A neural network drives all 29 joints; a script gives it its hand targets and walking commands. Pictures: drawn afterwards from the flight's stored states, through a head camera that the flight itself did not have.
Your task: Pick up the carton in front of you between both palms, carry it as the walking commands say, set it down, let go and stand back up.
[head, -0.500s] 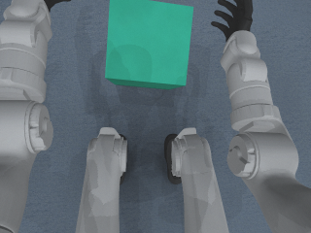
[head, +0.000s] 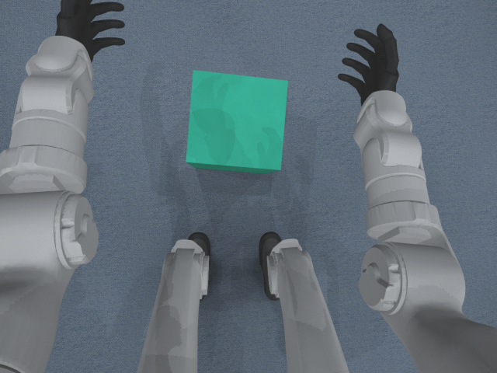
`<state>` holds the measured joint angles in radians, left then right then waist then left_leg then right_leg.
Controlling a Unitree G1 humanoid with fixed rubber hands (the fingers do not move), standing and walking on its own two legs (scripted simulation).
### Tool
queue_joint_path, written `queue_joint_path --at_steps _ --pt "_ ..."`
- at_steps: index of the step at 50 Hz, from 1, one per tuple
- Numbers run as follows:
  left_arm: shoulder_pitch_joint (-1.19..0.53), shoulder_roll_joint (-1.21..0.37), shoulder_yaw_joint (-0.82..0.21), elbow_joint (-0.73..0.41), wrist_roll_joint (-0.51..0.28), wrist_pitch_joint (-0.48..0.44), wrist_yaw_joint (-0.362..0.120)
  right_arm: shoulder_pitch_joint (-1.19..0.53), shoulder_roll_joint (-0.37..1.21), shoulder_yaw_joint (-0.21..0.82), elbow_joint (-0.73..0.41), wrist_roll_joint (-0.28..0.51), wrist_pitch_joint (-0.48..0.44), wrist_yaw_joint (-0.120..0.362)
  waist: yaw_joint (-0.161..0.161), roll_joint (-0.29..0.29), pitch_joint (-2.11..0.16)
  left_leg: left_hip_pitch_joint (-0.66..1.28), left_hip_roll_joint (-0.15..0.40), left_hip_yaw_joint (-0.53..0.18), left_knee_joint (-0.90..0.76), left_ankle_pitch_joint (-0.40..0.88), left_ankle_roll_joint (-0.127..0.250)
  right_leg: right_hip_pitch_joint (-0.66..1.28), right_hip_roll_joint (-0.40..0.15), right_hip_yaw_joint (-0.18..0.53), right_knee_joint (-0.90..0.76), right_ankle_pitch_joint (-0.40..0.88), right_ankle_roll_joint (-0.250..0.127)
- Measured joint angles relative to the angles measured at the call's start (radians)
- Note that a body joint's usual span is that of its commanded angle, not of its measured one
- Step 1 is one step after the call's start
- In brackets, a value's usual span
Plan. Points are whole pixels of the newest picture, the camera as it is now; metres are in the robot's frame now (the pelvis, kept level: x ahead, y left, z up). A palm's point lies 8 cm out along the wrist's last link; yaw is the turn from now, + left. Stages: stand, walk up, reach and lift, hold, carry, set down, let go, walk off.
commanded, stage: set down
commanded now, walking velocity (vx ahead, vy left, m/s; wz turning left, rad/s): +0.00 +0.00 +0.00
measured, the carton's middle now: (234, 130) +0.50 +0.00 -0.48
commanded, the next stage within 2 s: let go in 0.02 s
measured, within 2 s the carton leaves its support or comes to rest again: neither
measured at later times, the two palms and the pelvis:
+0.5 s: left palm (18, 135) +0.41 +0.23 +0.01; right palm (468, 161) +0.39 -0.22 +0.01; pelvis +0.06 -0.01 +0.11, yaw +3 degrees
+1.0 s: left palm out of the picture +0.26 +0.22 +0.10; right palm out of the picture +0.26 -0.25 +0.10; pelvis +0.10 -0.02 +0.17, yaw +2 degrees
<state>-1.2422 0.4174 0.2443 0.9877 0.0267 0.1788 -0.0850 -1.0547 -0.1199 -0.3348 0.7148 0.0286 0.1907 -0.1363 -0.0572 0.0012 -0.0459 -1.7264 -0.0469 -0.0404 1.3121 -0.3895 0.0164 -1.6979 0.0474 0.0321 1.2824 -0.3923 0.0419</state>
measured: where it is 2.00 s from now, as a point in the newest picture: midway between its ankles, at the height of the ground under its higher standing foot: (235, 278)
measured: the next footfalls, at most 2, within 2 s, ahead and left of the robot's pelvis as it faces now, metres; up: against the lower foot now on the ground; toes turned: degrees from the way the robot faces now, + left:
none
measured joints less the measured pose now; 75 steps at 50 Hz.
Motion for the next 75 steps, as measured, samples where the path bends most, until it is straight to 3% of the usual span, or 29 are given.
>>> queue_joint_path --at_steps 7,15,20,26,37,45,54,65,70,75 --pt "0.068 -0.044 0.045 -0.017 0.068 -0.019 0.003 0.074 0.016 -0.007 -0.014 -0.060 -0.020 0.032 0.006 -0.001 -0.012 0.121 -0.001 -0.003 -0.156 0.049 -0.002 0.118 -0.007 0.004 -0.151 0.048 -0.005" --pt "0.385 -0.150 0.043 -0.205 0.100 -0.034 0.059 0.351 0.004 0.073 -0.099 -0.127 -0.049 0.113 0.024 -0.005 -0.025 0.327 -0.006 -0.010 -0.332 0.086 -0.009 0.318 -0.020 0.004 -0.311 0.075 -0.019" --pt "0.606 -0.179 0.006 -0.301 0.062 -0.064 0.062 0.532 -0.021 0.127 -0.137 -0.104 -0.074 0.151 0.023 -0.014 -0.018 0.495 -0.002 -0.015 -0.431 0.097 -0.014 0.482 -0.021 0.002 -0.403 0.084 -0.028" --pt "0.801 -0.185 -0.037 -0.332 0.030 -0.115 0.052 0.714 -0.038 0.172 -0.146 -0.062 -0.123 0.176 0.018 -0.023 -0.027 0.688 0.007 -0.018 -0.525 0.099 -0.020 0.671 -0.016 0.002 -0.493 0.087 -0.039" --pt "1.158 -0.211 -0.107 -0.404 0.005 -0.188 0.047 1.060 -0.049 0.260 -0.214 -0.026 -0.191 0.183 0.017 -0.025 0.003 1.075 0.020 -0.011 -0.705 0.111 -0.021 1.050 -0.011 0.016 -0.666 0.102 -0.048" --pt "1.383 -0.208 -0.161 -0.488 -0.012 -0.185 0.042 1.257 -0.077 0.295 -0.271 -0.011 -0.187 0.195 0.029 -0.024 0.048 1.378 0.026 -0.007 -0.846 0.135 -0.018 1.353 -0.013 0.024 -0.810 0.129 -0.051" --pt "1.472 -0.205 -0.200 -0.544 -0.019 -0.096 0.018 1.284 -0.096 0.293 -0.281 -0.028 -0.105 0.214 0.055 -0.003 0.103 1.577 0.019 -0.007 -0.883 0.130 -0.010 1.553 -0.021 0.025 -0.849 0.123 -0.047" --pt "1.459 -0.206 -0.202 -0.573 -0.009 -0.030 0.010 1.261 -0.082 0.284 -0.292 -0.053 -0.039 0.214 0.060 -0.005 0.164 1.651 0.017 -0.009 -0.869 0.119 -0.009 1.629 -0.023 0.022 -0.835 0.112 -0.047" --pt "1.468 -0.204 -0.205 -0.550 -0.021 -0.056 0.035 1.264 -0.093 0.299 -0.335 -0.057 0.026 0.177 0.057 -0.011 0.161 1.647 0.020 -0.002 -0.846 0.106 -0.011 1.620 -0.018 0.029 -0.808 0.099 -0.049" --pt "1.461 -0.154 -0.207 -0.430 0.014 -0.111 0.081 1.243 -0.140 0.294 -0.187 -0.067 -0.083 0.127 0.056 -0.004 0.085 1.554 0.026 -0.005 -0.791 0.082 -0.014 1.535 -0.011 0.024 -0.771 0.085 -0.048"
